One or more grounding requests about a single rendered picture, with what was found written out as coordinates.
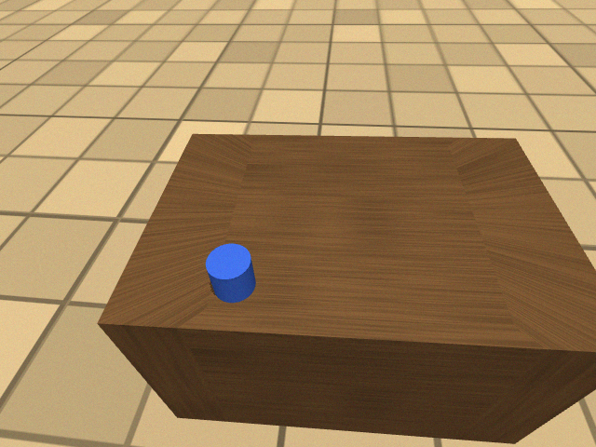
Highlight can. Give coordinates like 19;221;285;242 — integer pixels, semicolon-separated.
206;244;256;303

